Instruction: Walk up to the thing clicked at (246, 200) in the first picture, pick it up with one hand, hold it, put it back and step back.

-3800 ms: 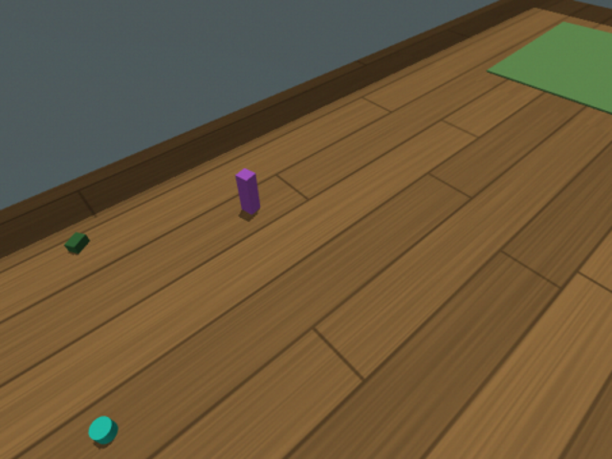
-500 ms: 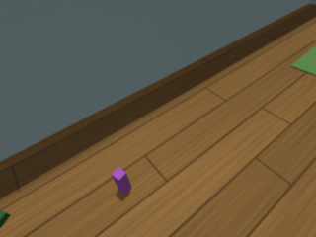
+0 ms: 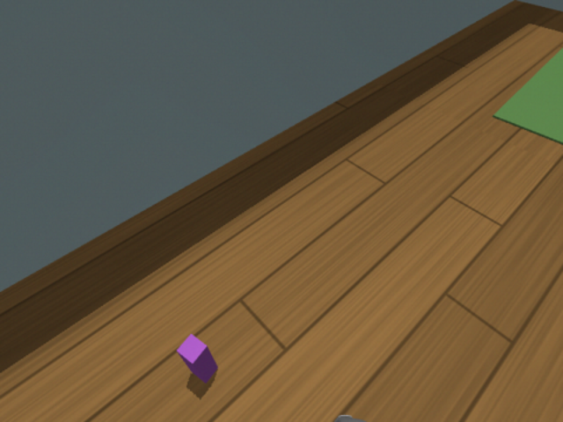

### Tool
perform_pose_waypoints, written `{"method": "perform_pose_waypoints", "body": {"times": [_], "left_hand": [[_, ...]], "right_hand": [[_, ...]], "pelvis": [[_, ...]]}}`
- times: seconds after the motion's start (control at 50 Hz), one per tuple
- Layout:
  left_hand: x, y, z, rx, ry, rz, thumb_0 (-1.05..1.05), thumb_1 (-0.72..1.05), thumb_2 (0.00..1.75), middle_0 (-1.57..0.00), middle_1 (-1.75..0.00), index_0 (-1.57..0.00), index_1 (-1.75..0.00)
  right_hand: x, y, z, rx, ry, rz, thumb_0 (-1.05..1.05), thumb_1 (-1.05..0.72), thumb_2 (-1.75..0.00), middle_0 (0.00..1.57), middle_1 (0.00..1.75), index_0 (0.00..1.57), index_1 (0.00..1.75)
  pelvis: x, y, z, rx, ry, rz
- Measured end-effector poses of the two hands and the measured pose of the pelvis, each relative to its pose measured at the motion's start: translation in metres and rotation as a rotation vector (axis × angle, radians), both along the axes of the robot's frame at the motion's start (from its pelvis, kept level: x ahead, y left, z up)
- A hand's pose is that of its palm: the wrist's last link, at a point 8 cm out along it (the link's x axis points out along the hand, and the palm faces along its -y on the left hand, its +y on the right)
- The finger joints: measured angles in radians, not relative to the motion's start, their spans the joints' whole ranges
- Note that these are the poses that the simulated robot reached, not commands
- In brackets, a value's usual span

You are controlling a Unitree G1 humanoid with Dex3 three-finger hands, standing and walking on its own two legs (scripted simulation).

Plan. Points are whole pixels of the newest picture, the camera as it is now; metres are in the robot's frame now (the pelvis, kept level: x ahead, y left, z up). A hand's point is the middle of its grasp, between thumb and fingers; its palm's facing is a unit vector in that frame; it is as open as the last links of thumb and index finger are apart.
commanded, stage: walk up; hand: left
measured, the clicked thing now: (198, 359) +0.44 +0.27 -0.66
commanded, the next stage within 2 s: stand in 1.70 s
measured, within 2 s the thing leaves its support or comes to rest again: neither
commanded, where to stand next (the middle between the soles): +0.13 +0.00 m, yaw -1 degrees
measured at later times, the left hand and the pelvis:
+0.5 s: hand out of the picture +0.12 +0.28 -0.16, palm faces -0.01 -0.94 -0.33, open 7.4 cm; pelvis +0.06 +0.01 +0.00, yaw +0 degrees
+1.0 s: hand out of the picture +0.18 +0.26 -0.13, palm faces +0.01 -0.94 -0.34, open 7.4 cm; pelvis +0.09 +0.01 +0.02, yaw +1 degrees
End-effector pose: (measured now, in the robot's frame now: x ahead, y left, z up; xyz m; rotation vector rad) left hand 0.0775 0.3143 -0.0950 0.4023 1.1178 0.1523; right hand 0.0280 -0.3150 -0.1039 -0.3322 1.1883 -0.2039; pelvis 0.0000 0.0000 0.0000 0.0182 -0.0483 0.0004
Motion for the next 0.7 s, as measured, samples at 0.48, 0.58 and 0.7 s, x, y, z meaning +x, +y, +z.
{"method": "perform_pose_waypoints", "body": {"times": [0.48,0.58,0.7], "left_hand": [[0.032,0.008,-0.023,-0.048,0.083,0.103,0.0,0.91,0.9,-0.2,-0.3,-0.2,-0.3],[0.035,0.002,-0.023,-0.065,0.121,0.125,0.0,0.91,0.9,-0.2,-0.3,-0.2,-0.3],[0.049,-0.004,-0.016,-0.065,0.118,0.138,0.0,0.91,0.9,-0.2,-0.3,-0.2,-0.3]], "right_hand": [[0.084,0.02,-0.003,-0.021,0.03,0.023,0.01,-0.91,-0.9,0.21,0.3,0.21,0.3],[0.114,0.027,0.001,-0.004,0.015,0.04,0.01,-0.91,-0.9,0.21,0.3,0.21,0.3],[0.152,0.032,0.004,0.016,-0.032,0.051,0.01,-0.91,-0.9,0.21,0.3,0.21,0.3]], "pelvis": [[0.058,0.014,0.0,-0.02,0.003,0.002],[0.071,0.013,0.006,-0.025,0.007,0.006],[0.081,0.012,0.012,-0.022,0.008,0.011]]}}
